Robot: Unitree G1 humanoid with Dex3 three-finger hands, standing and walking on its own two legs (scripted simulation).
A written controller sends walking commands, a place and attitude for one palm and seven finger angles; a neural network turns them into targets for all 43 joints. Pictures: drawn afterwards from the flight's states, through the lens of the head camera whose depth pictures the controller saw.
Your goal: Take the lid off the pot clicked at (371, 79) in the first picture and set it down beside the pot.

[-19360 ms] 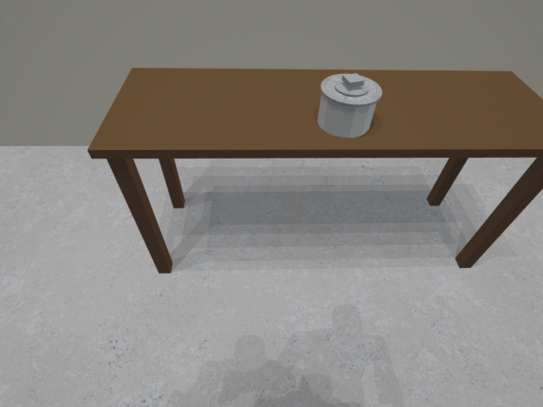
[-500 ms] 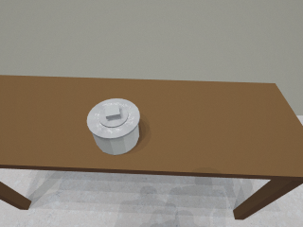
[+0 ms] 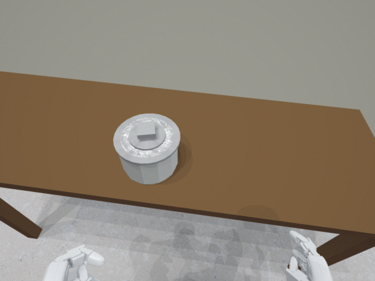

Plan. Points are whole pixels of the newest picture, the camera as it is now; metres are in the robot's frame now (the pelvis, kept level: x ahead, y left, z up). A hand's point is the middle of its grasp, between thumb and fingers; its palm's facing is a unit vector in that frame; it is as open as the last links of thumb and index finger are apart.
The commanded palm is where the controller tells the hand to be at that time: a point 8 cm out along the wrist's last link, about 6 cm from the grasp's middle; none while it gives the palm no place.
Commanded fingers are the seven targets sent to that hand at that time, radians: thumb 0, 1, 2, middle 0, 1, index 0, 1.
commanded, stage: lift the closed hand beside the body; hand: left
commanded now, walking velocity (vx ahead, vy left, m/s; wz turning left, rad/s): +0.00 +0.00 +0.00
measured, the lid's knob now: (146, 129) +0.44 +0.14 +0.06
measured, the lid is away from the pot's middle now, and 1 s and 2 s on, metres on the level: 0.00 0.00 0.00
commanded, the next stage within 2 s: raise the hand higher, near the body in 0.10 s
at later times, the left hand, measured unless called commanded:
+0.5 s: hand (69, 255) +0.15 +0.24 +0.01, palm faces +0.27 -0.88 -0.38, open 3.1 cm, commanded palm +0.11 +0.27 +0.05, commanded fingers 0.00 0.90 0.90 -1.30 -1.50 -1.30 -1.50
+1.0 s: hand (53, 223) +0.18 +0.24 +0.10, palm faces +0.31 -0.85 -0.43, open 3.1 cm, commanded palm +0.14 +0.28 +0.13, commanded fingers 0.00 0.90 0.90 -1.30 -1.50 -1.30 -1.50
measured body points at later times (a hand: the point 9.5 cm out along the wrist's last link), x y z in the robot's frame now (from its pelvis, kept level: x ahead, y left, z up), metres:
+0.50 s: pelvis +0.02 +0.00 +0.00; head +0.03 -0.01 +0.45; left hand +0.14 +0.28 +0.04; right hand +0.21 -0.21 -0.09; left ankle -0.02 +0.11 -0.73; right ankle +0.02 -0.12 -0.73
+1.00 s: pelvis +0.02 +0.01 +0.01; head +0.02 -0.01 +0.46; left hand +0.16 +0.29 +0.12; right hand +0.20 -0.20 -0.08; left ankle -0.02 +0.11 -0.73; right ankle +0.02 -0.12 -0.73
